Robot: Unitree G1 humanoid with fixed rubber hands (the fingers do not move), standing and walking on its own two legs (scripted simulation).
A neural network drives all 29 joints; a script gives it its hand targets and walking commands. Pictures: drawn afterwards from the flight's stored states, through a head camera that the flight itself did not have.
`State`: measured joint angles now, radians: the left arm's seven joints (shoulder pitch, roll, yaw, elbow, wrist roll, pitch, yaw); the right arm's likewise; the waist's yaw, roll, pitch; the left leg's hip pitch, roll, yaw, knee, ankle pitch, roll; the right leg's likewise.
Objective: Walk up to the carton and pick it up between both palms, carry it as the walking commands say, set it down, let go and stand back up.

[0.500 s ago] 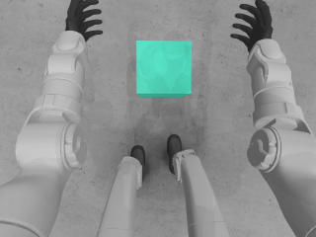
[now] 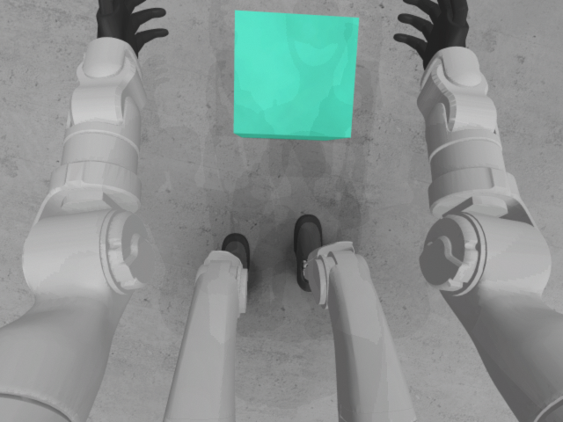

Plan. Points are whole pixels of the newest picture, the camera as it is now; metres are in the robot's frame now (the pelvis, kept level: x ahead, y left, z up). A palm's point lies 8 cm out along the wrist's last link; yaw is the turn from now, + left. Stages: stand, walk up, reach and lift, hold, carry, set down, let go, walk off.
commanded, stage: reach and lift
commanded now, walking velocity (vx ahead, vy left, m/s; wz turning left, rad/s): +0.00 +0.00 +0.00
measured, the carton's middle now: (289, 88) +0.52 -0.05 -0.48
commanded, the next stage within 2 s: none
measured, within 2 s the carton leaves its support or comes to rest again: neither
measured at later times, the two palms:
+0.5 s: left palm (173, 64) +0.54 +0.15 -0.32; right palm (397, 79) +0.50 -0.21 -0.32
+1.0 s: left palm (191, 87) +0.52 +0.14 -0.43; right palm (372, 96) +0.49 -0.21 -0.43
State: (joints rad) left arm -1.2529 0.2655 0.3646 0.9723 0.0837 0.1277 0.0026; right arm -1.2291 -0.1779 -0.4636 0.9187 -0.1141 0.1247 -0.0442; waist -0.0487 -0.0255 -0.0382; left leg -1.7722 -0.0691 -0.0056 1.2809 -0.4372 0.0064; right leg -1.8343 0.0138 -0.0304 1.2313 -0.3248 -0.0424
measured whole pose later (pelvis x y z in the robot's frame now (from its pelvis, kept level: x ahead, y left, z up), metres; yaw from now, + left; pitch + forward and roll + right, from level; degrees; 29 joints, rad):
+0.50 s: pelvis -0.05 +0.02 -0.15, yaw -2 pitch +37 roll +0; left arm -1.64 0.40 0.11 1.08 -0.15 0.19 0.13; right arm -1.57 -0.39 -0.24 1.04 0.14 0.16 -0.11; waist -0.05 -0.01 0.47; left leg -1.98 -0.06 0.05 1.94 -0.60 0.05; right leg -2.05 0.00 -0.03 1.86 -0.45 -0.03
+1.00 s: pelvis -0.06 +0.01 -0.24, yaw -1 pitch +34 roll +0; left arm -1.68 0.41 0.06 1.24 -0.22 0.11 0.07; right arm -1.63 -0.39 -0.15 1.23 0.19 0.09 -0.12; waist -0.04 -0.01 0.53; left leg -2.19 -0.06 0.03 2.26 -0.65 0.02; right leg -2.27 -0.03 -0.08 2.16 -0.48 -0.07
